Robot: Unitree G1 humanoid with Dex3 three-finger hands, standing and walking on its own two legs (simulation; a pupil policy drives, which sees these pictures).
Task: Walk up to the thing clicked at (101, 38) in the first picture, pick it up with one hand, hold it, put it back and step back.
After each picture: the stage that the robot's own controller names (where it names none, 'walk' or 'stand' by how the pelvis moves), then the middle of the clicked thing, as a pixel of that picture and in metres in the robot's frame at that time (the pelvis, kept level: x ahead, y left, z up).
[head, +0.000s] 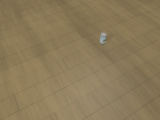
stand; (103, 38) +1.41 -0.24 -0.72
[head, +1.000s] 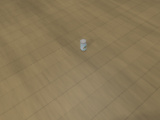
walk; (83, 44) +1.30 +0.09 -0.70
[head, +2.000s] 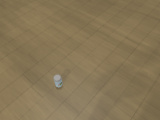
walk; (58, 81) +0.78 +0.27 -0.71
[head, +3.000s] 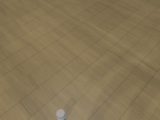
walk; (61, 115) +0.45 +0.18 -0.69
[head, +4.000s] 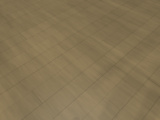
stand; out of the picture +0.36 +0.16 -0.72
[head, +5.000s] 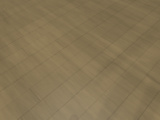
stand; out of the picture +0.35 +0.17 -0.72
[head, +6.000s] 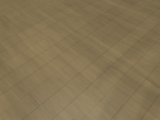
stand; out of the picture +0.34 +0.18 -0.73
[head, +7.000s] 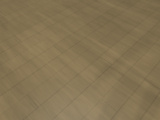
stand; out of the picture +0.33 +0.18 -0.73
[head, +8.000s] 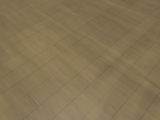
go down; out of the picture +0.33 +0.18 -0.73
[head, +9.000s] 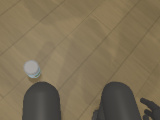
go down; (32, 69) +0.40 +0.21 -0.36
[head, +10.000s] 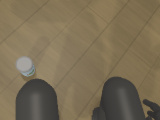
approach; (26, 66) +0.40 +0.23 -0.31
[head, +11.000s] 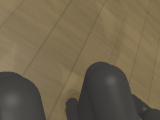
close in; out of the picture +0.39 +0.27 -0.22
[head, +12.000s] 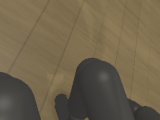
close; out of the picture +0.39 +0.27 -0.21
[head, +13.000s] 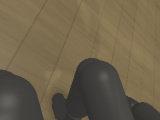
lift; out of the picture +0.37 +0.27 -0.22
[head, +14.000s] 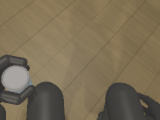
lift; (19, 82) +0.31 +0.22 -0.05
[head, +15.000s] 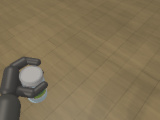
hold; (34, 84) +0.33 +0.17 +0.05
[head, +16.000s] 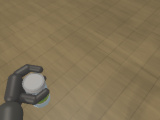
hold; (37, 90) +0.32 +0.17 +0.01
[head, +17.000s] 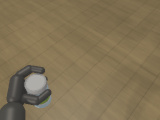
hold; (39, 91) +0.32 +0.17 +0.00
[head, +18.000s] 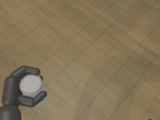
crouch; (34, 91) +0.32 +0.17 -0.05
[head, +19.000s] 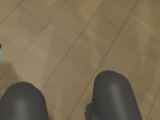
lower; out of the picture +0.45 +0.26 -0.10
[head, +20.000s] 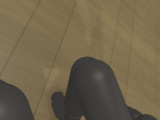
lower; out of the picture +0.41 +0.29 -0.22
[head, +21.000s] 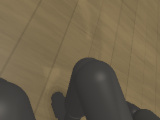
lower; out of the picture +0.41 +0.29 -0.22
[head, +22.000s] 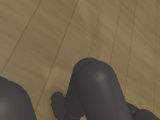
lower; out of the picture +0.40 +0.29 -0.22
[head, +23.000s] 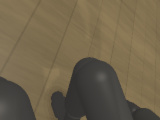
lower; out of the picture +0.40 +0.29 -0.22
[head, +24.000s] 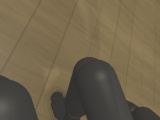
open; out of the picture +0.39 +0.27 -0.22
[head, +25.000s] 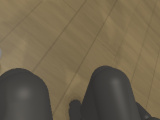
stand; out of the picture +0.40 +0.25 -0.24
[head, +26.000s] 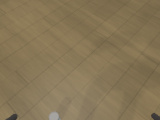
stand; (54, 118) +0.36 +0.17 -0.61
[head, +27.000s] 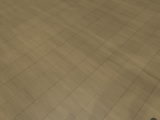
stand; out of the picture +0.36 +0.17 -0.66
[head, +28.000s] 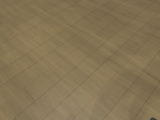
stand; out of the picture +0.36 +0.17 -0.67
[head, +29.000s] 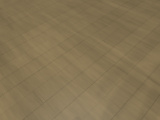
stand; out of the picture +0.37 +0.16 -0.72
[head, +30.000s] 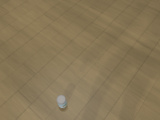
walk; (61, 101) +0.47 +0.17 -0.69
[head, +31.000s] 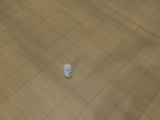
walk; (67, 70) +0.76 +0.14 -0.69
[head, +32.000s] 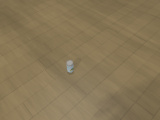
stand; (70, 66) +1.01 +0.17 -0.70
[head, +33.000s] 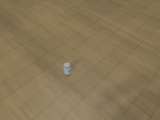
stand; (67, 68) +0.99 +0.17 -0.73
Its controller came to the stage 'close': yes
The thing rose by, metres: 0.72
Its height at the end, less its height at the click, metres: +0.00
